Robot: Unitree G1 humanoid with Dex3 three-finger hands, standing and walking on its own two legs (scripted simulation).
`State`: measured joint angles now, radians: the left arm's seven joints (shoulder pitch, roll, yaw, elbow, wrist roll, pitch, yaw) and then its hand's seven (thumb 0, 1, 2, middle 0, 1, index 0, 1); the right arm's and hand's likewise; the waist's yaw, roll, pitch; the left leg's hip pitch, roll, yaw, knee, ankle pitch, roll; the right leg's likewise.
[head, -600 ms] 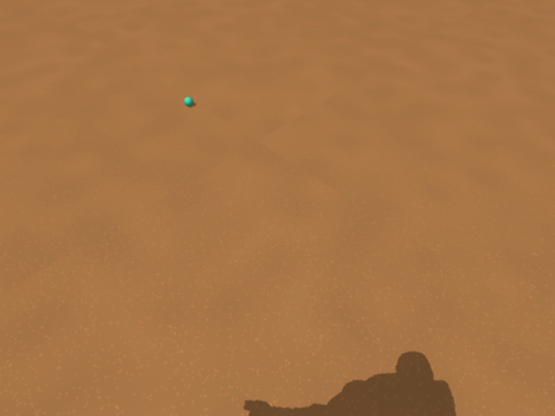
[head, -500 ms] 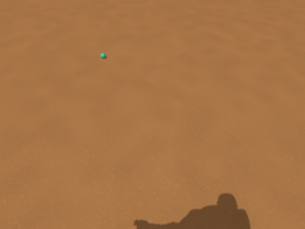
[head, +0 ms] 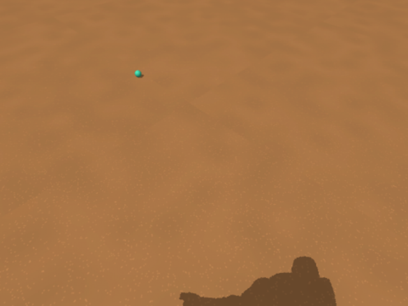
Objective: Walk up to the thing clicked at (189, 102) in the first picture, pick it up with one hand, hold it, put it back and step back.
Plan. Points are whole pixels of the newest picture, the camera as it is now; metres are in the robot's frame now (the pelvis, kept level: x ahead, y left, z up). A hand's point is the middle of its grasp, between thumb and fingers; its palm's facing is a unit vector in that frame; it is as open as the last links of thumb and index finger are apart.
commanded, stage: stand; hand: left
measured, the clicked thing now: (138, 73) +2.07 +0.58 -0.75
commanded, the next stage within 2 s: walk up in 0.52 s
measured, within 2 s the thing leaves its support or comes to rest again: neither
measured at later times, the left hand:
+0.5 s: hand out of the picture +0.07 +0.25 -0.16, palm faces -0.02 -0.94 -0.35, open 7.4 cm
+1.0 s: hand (20, 297) +0.18 +0.40 -0.15, palm faces +0.33 -0.90 -0.29, open 7.4 cm
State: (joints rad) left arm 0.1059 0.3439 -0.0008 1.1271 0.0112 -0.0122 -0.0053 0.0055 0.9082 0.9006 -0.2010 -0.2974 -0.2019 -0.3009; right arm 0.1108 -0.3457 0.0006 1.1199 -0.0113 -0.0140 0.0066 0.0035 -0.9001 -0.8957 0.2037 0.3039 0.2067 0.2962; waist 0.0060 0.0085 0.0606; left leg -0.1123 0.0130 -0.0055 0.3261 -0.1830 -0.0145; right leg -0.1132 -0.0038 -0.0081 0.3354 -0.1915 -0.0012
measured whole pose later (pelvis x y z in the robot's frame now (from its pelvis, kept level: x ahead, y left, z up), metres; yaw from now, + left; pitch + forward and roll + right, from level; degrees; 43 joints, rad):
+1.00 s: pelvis +0.14 +0.08 -0.02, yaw +19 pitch -3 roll +2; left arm 0.06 0.51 0.08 0.96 0.03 0.00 -0.13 0.01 0.91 0.90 -0.19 -0.30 -0.19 -0.30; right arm 0.25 -0.45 -0.06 0.98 0.00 -0.06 0.06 0.00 -0.90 -0.90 0.20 0.30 0.20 0.30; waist 0.02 -0.16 -0.02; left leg -0.26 0.03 0.12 0.56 -0.26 0.02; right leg -0.39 -0.07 0.00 1.13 -0.42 -0.01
